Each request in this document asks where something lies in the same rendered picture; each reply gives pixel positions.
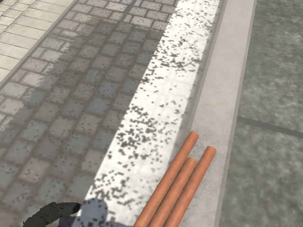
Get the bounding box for stairs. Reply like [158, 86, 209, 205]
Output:
[0, 0, 35, 33]

